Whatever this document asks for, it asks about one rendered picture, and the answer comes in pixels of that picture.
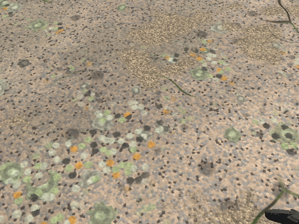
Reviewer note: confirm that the right robot hand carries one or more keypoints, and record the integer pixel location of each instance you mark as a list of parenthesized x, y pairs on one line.
[(282, 216)]

